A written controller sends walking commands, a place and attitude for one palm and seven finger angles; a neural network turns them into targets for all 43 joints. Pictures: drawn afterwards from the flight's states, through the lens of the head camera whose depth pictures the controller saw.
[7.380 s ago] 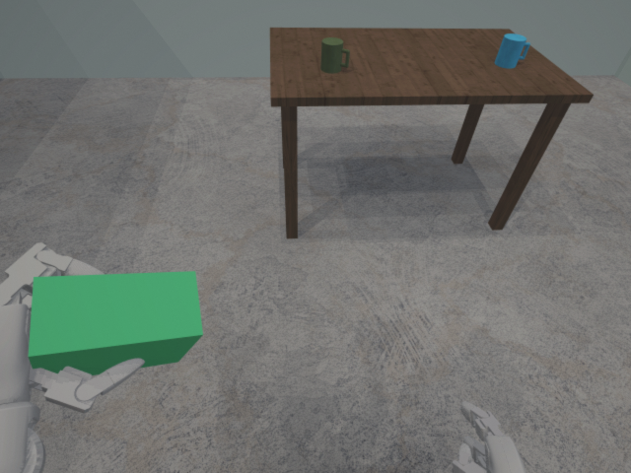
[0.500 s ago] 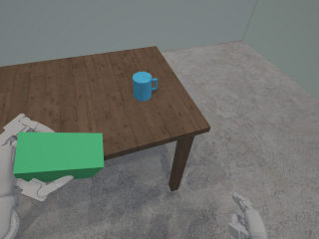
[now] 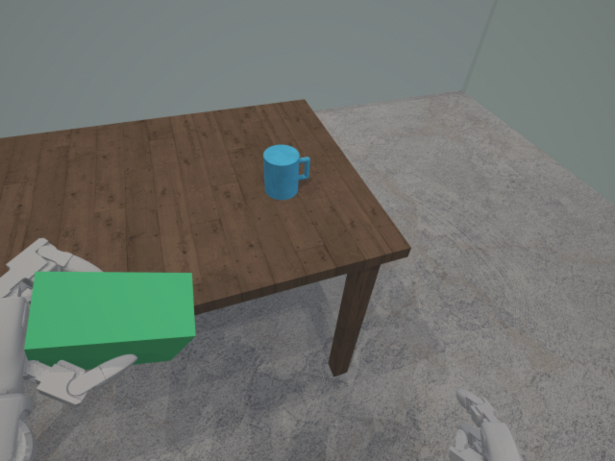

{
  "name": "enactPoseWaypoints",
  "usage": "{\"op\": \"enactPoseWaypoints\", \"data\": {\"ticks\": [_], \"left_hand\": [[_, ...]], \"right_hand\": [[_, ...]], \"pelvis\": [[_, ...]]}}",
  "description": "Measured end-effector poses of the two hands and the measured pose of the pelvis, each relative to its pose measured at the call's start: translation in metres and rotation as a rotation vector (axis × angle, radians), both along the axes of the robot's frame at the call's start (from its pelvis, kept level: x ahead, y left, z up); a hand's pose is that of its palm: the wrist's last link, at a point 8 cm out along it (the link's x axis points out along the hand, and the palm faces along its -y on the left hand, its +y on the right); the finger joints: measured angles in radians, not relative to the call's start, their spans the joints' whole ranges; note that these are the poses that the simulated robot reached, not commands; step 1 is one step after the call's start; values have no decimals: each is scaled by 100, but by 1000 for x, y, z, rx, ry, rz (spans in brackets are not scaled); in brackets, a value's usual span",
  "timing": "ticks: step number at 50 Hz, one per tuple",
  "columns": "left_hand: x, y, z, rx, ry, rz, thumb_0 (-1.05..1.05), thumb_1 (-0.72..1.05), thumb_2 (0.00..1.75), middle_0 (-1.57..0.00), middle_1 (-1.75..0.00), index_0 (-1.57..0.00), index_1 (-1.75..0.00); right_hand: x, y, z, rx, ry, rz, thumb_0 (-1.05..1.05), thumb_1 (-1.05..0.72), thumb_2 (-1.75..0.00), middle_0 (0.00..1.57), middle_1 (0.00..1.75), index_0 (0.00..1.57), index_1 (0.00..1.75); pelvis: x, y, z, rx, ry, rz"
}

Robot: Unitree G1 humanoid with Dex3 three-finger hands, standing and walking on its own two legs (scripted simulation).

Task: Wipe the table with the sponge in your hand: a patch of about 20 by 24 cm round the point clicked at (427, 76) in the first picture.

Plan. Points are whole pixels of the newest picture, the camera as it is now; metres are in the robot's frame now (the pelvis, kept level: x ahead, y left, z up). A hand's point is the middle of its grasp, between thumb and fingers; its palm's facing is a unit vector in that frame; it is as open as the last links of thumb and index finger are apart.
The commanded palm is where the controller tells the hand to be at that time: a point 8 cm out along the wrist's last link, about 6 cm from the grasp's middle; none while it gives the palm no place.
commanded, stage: shuffle to correct the standing spot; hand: left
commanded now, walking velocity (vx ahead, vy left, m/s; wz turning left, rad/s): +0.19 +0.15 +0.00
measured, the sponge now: (138, 321) +0.23 +0.20 +0.13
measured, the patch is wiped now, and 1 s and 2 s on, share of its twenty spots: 0.00 0.00 0.00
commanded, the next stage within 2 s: come to a stop and stand still in 0.74 s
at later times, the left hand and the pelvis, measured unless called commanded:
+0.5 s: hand (99, 259) +0.28 +0.26 +0.15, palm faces +0.30 -0.81 -0.50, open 10.7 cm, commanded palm +0.22 +0.30 +0.17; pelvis +0.06 +0.02 -0.02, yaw +0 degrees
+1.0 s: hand (58, 206) +0.34 +0.33 +0.17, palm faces +0.40 -0.81 -0.42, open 10.7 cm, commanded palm +0.29 +0.37 +0.17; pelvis +0.13 +0.09 -0.02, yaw +0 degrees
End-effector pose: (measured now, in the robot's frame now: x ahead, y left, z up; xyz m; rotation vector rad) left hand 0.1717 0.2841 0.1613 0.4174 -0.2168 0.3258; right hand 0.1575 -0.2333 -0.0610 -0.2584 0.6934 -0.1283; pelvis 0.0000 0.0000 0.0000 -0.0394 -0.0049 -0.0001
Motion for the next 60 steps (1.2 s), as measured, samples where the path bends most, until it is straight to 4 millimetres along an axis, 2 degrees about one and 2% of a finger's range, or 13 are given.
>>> {"op": "enactPoseWaypoints", "data": {"ticks": [5, 10, 18, 22, 26, 31, 35, 40, 45, 48, 52, 57, 60], "left_hand": [[4, 15, -8, -9, -14, 11, -1, -54, 101, -65, -137, -66, -137], [24, 30, -4, 21, -26, 30, -1, -54, 101, -65, -137, -66, -137], [57, 16, 16, 91, -34, -55, -1, -54, 101, -65, -137, -66, -137], [69, 9, 14, 149, 6, -81, -1, -54, 101, -65, -137, -66, -137], [75, 14, 11, 158, -15, -52, -1, -54, 101, -65, -137, -66, -137], [80, 27, 2, 86, -27, 23, -1, -54, 101, -65, -137, -66, -137], [92, 34, 0, 49, -43, 20, -1, -54, 101, -65, -137, -66, -137], [116, 52, 10, 102, -132, -29, -1, -54, 101, -65, -137, -67, -137], [135, 71, 21, 184, -147, -3, -1, -54, 101, -65, -137, -67, -137], [134, 77, 23, 155, -117, 13, -1, -54, 101, -65, -137, -67, -137], [129, 86, 14, 83, -77, 13, -1, -54, 101, -65, -137, -67, -137], [132, 98, 5, 58, -37, 49, -1, -54, 101, -65, -137, -67, -137], [134, 96, 8, 41, -47, 61, -1, -54, 101, -65, -137, -67, -137]], "right_hand": [[4, 5, -6, -23, 16, -10, 1, -91, -90, 20, 30, 20, 30], [11, 21, -12, -5, 24, -15, 1, -91, -90, 20, 30, 20, 30], [24, 43, -20, 81, 58, -3, 1, -91, -90, 20, 30, 20, 30], [36, 39, -33, 95, 68, -9, 1, -91, -90, 21, 30, 20, 30], [53, 29, -46, 75, 104, 2, 1, -91, -90, 21, 30, 20, 30], [70, 18, -34, 29, 121, -1, 1, -91, -90, 20, 30, 20, 30], [88, 21, -24, -18, 94, -13, 1, -91, -90, 20, 30, 20, 30], [120, 43, -25, -25, -9, -52, 1, -91, -90, 20, 30, 20, 30], [139, 82, -32, 86, -65, -23, 1, -91, -90, 20, 30, 20, 30], [140, 103, -37, 139, -30, 3, 1, -91, -90, 20, 30, 20, 30], [136, 121, -36, 134, 24, 12, 1, -91, -90, 20, 30, 20, 30], [134, 131, -28, 105, 42, 43, 1, -91, -90, 20, 30, 20, 30], [136, 129, -23, 100, 23, 66, 1, -91, -90, 20, 30, 20, 30]], "pelvis": [[9, 14, -7, -5, -3, 8], [21, 24, -8, 26, -5, -5], [42, 27, -3, 31, 20, -21], [57, 25, -10, 43, 28, -22], [65, 23, -18, 20, 15, 8], [81, 27, -14, 46, 1, 1], [95, 39, -13, 73, -16, 2], [111, 66, -27, 81, -32, -9], [116, 73, -30, 80, -28, 3], [123, 80, -25, 44, -24, 18], [134, 92, -19, 53, -17, 1], [132, 93, -13, 64, -20, 0], [127, 89, -10, 48, -26, 15]]}}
